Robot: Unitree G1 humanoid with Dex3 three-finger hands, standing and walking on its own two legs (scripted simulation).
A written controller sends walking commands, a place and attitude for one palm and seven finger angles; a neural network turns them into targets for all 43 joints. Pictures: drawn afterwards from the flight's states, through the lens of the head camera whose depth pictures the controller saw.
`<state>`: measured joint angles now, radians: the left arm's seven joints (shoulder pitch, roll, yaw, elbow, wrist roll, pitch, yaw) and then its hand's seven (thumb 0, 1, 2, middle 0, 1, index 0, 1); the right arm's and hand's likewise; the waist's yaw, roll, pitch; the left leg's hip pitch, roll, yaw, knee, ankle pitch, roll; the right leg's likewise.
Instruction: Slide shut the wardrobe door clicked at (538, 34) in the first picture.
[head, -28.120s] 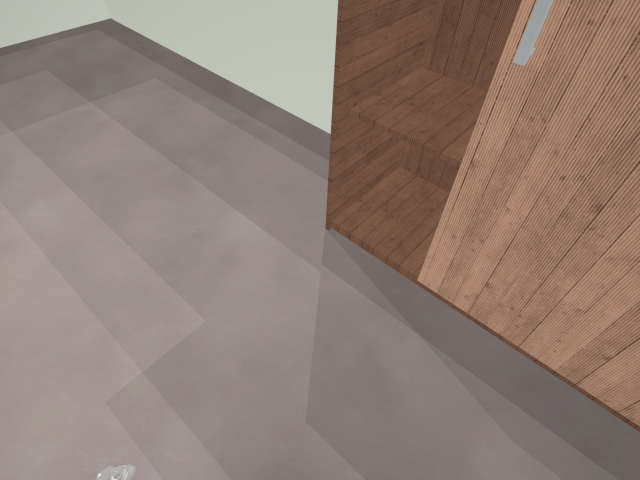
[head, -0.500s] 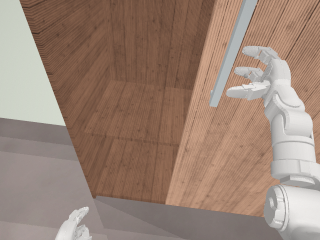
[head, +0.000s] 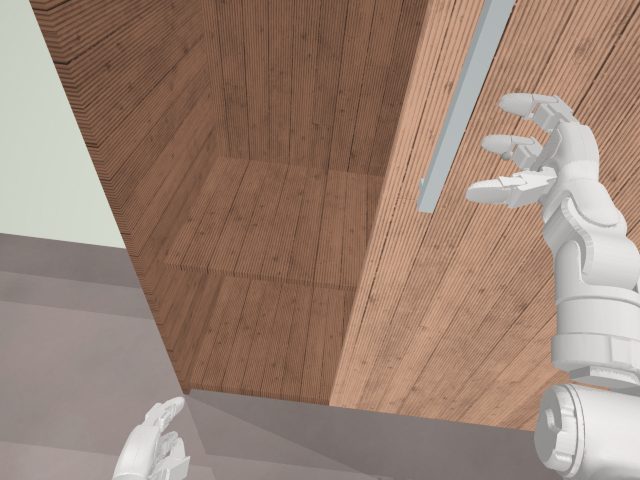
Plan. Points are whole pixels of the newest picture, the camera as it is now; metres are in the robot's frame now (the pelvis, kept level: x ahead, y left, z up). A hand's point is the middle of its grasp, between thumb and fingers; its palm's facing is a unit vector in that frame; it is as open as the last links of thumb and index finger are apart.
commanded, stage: move the hooked fingers beside the handle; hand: right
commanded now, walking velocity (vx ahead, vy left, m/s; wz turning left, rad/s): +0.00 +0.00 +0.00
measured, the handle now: (454, 109) +0.48 -0.11 +0.27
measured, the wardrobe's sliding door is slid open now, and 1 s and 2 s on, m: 0.44 0.44 0.44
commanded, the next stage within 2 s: none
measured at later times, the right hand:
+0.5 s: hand (517, 149) +0.42 -0.17 +0.26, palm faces +0.09 +1.00 -0.02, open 13.9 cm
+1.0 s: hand (513, 157) +0.40 -0.17 +0.26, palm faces +0.09 +1.00 -0.02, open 13.9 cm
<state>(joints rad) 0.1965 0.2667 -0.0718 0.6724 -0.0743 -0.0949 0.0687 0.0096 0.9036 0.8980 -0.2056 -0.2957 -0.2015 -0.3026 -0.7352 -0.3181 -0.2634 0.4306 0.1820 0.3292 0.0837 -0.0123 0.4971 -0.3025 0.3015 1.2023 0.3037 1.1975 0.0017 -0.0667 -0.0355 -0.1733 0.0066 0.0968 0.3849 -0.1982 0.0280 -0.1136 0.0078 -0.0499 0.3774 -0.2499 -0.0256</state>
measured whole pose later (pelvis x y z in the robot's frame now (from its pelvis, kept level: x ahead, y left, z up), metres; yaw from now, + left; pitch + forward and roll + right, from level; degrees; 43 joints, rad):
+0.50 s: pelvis +0.00 +0.00 +0.00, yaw +0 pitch -1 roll +0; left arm 0.19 0.27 -0.08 0.69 -0.09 -0.08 0.07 0.01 0.90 0.90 -0.21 -0.30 -0.20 -0.30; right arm -0.78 -0.37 -0.27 0.49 0.18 0.38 0.10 -0.01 0.50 -0.30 0.30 1.20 0.31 1.20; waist 0.01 -0.06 -0.05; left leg -0.17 0.00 0.10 0.39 -0.20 0.03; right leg -0.12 0.00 -0.05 0.39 -0.26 -0.02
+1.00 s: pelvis -0.01 +0.01 +0.00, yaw +0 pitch -1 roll +0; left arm 0.19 0.26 -0.08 0.67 -0.08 -0.10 0.07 0.01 0.90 0.90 -0.21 -0.30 -0.20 -0.30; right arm -0.74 -0.35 -0.29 0.44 0.18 0.32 0.10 -0.01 0.50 -0.30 0.30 1.20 0.30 1.20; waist 0.01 -0.06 -0.03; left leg -0.18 0.00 0.10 0.39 -0.19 0.04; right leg -0.12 0.00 -0.05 0.38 -0.24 -0.02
